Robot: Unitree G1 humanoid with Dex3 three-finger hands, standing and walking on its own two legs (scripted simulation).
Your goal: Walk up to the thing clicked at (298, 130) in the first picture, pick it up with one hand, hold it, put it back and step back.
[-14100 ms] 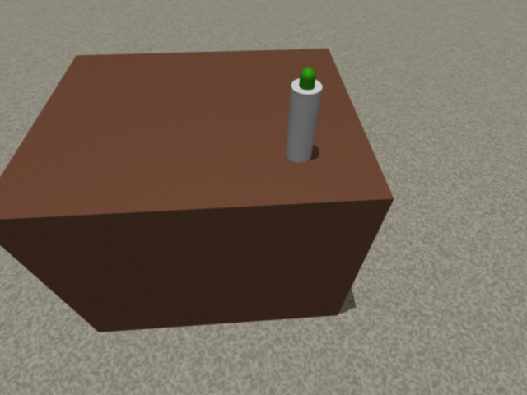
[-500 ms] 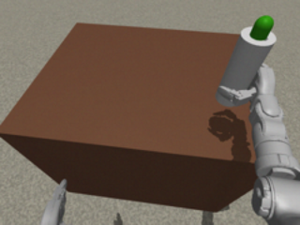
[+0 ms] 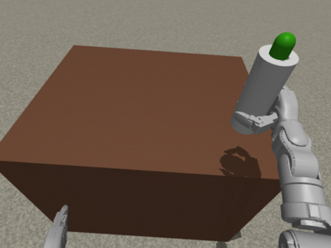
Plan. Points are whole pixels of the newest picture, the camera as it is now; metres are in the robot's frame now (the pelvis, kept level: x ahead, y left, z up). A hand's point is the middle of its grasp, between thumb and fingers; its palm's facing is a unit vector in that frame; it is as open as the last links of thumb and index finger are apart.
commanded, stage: lift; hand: right
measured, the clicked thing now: (261, 88) +0.38 -0.17 +0.23
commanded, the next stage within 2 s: hold in 0.38 s
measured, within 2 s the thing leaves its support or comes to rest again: neither
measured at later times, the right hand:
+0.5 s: hand (259, 106) +0.36 -0.17 +0.20, palm faces +0.10 +0.99 -0.03, open 9.8 cm
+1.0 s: hand (268, 101) +0.35 -0.18 +0.22, palm faces +0.09 +0.99 -0.04, open 9.8 cm
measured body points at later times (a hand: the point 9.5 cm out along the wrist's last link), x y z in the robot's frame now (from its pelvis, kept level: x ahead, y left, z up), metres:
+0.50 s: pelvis +0.00 +0.01 +0.01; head -0.02 +0.03 +0.46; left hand +0.16 +0.26 -0.07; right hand +0.34 -0.22 +0.21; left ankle -0.03 +0.13 -0.73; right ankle +0.03 -0.12 -0.73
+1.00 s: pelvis +0.01 +0.01 +0.01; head -0.01 +0.04 +0.46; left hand +0.18 +0.27 -0.07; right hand +0.33 -0.23 +0.23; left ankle -0.03 +0.13 -0.73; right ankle +0.03 -0.12 -0.73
